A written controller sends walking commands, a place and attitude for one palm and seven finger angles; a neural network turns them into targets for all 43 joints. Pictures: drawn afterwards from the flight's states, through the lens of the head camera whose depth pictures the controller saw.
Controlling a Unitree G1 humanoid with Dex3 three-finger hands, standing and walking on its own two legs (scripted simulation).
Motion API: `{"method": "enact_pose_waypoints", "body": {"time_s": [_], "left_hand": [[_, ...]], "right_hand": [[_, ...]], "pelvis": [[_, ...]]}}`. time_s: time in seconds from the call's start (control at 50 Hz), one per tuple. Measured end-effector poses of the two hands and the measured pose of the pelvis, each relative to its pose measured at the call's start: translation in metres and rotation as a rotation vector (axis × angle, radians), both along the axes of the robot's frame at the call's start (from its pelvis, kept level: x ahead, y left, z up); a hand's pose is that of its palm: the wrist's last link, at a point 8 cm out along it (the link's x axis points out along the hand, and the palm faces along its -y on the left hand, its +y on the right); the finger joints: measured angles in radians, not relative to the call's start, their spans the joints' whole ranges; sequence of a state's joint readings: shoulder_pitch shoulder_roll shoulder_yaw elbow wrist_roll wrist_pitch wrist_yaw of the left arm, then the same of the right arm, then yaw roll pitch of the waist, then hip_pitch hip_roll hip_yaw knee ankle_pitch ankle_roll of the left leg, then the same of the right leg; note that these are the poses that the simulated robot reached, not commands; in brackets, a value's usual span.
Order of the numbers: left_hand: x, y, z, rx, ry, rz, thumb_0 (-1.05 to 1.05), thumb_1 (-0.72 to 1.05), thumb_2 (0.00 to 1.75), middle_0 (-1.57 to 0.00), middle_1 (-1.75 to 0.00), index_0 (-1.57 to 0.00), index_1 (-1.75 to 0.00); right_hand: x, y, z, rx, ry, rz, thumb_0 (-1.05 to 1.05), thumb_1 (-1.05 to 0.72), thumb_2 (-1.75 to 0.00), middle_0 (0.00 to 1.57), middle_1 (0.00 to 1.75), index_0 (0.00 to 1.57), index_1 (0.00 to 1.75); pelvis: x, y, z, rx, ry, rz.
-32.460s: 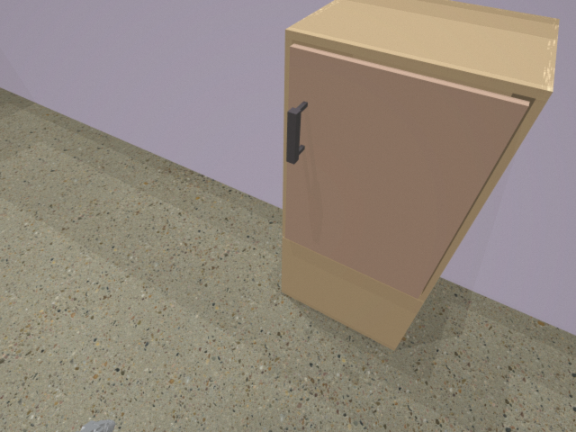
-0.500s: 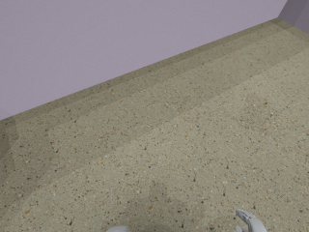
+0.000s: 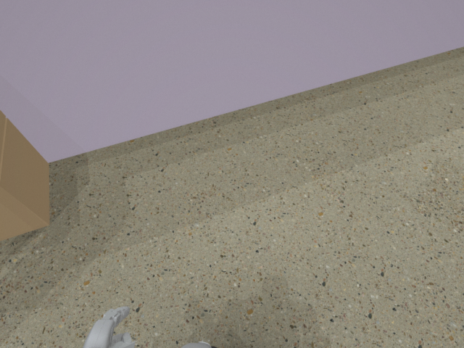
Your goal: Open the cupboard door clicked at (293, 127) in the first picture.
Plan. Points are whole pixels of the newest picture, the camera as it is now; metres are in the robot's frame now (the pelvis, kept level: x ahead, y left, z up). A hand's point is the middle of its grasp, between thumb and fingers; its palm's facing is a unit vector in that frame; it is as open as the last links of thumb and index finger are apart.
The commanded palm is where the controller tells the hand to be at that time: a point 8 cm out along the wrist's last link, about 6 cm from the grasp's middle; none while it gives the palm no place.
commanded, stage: turn to face it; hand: left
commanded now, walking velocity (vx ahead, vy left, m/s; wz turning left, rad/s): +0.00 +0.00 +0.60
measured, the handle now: out of the picture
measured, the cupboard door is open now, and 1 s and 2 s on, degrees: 38 38 38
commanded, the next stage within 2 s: take the last steps up to it in 1.50 s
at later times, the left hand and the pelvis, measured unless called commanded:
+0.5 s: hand out of the picture -0.06 +0.23 -0.19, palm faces +0.38 -0.89 -0.25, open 7.3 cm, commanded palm none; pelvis +0.00 +0.02 -0.01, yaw +21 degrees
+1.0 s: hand out of the picture +0.02 +0.23 -0.14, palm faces +0.55 -0.79 -0.28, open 7.4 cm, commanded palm none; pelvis +0.02 -0.01 +0.00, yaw +36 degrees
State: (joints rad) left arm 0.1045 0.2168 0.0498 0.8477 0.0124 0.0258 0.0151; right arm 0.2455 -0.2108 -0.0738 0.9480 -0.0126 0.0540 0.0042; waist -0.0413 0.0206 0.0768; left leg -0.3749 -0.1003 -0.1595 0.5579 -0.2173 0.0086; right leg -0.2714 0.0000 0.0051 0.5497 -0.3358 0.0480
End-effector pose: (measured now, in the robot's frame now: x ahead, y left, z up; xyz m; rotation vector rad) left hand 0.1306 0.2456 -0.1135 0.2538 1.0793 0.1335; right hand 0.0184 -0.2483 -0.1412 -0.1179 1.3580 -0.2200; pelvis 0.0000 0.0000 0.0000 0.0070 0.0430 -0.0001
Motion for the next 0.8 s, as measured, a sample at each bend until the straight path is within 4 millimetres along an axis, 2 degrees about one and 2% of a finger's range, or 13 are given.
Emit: {"method": "enact_pose_waypoints", "body": {"time_s": [0.04,0.12,0.2,0.26,0.36,0.46,0.5,0.56,0.64,0.72,0.8], "left_hand": [[-0.011,-0.007,0.004,0.014,0.002,0.018,0.00,0.91,0.89,-0.20,-0.30,-0.20,-0.30],[-0.039,-0.016,0.012,0.016,0.035,0.085,0.00,0.91,0.89,-0.20,-0.30,-0.20,-0.30],[-0.068,-0.022,0.011,-0.002,0.063,0.161,0.00,0.91,0.89,-0.20,-0.30,-0.20,-0.30],[-0.091,-0.020,0.007,-0.013,0.078,0.231,0.00,0.91,0.89,-0.21,-0.30,-0.20,-0.30],[-0.141,-0.006,-0.006,-0.029,0.134,0.344,0.00,0.91,0.89,-0.21,-0.30,-0.20,-0.30],[-0.195,0.017,-0.033,-0.060,0.214,0.452,0.00,0.91,0.89,-0.21,-0.30,-0.20,-0.30],[-0.209,0.027,-0.040,-0.066,0.249,0.488,0.00,0.91,0.89,-0.20,-0.30,-0.20,-0.30],[-0.214,0.038,-0.036,-0.066,0.249,0.524,0.00,0.91,0.89,-0.20,-0.30,-0.20,-0.30],[-0.202,0.049,-0.024,-0.070,0.178,0.543,0.01,0.91,0.89,-0.20,-0.30,-0.20,-0.30],[-0.189,0.053,-0.015,-0.064,0.114,0.557,0.00,0.91,0.89,-0.20,-0.30,-0.20,-0.30],[-0.176,0.051,-0.010,-0.055,0.078,0.572,0.00,0.91,0.89,-0.20,-0.30,-0.20,-0.30]], "right_hand": [[0.003,-0.009,-0.005,0.008,0.011,0.011,0.00,-0.91,-0.89,0.20,0.30,0.20,0.30],[0.020,-0.021,-0.001,0.017,0.010,0.067,0.00,-0.91,-0.89,0.20,0.30,0.20,0.30],[0.047,-0.026,0.005,0.016,-0.003,0.137,0.00,-0.91,-0.89,0.19,0.30,0.20,0.30],[0.073,-0.023,0.009,0.006,-0.019,0.207,0.00,-0.91,-0.89,0.19,0.29,0.20,0.30],[0.130,0.002,0.015,-0.016,-0.087,0.341,0.00,-0.92,-0.89,0.19,0.29,0.20,0.30],[0.187,0.048,0.022,-0.044,-0.221,0.473,0.00,-0.91,-0.89,0.19,0.29,0.20,0.30],[0.199,0.065,0.027,-0.050,-0.267,0.512,0.00,-0.91,-0.89,0.19,0.29,0.20,0.30],[0.201,0.082,0.037,-0.058,-0.284,0.553,0.00,-0.91,-0.89,0.19,0.29,0.20,0.30],[0.192,0.095,0.042,-0.055,-0.251,0.588,0.00,-0.91,-0.89,0.20,0.30,0.20,0.30],[0.180,0.099,0.039,-0.035,-0.199,0.608,0.00,-0.91,-0.89,0.20,0.30,0.20,0.30],[0.168,0.094,0.032,-0.017,-0.143,0.612,0.00,-0.91,-0.89,0.20,0.30,0.20,0.30]], "pelvis": [[-0.002,-0.006,0.001,-0.001,-0.012,0.020],[-0.001,-0.014,0.009,0.024,-0.037,0.088],[0.002,-0.020,0.013,0.043,-0.048,0.155],[0.003,-0.020,0.013,0.051,-0.053,0.203],[0.002,-0.010,0.007,0.043,-0.054,0.277],[0.002,0.013,-0.009,0.020,-0.046,0.341],[-0.001,0.019,-0.011,0.020,-0.049,0.362],[-0.003,0.026,-0.005,0.001,-0.054,0.387],[-0.005,0.031,0.005,-0.015,-0.052,0.426],[-0.003,0.031,0.010,-0.022,-0.043,0.465],[0.001,0.026,0.011,-0.022,-0.034,0.506]]}}
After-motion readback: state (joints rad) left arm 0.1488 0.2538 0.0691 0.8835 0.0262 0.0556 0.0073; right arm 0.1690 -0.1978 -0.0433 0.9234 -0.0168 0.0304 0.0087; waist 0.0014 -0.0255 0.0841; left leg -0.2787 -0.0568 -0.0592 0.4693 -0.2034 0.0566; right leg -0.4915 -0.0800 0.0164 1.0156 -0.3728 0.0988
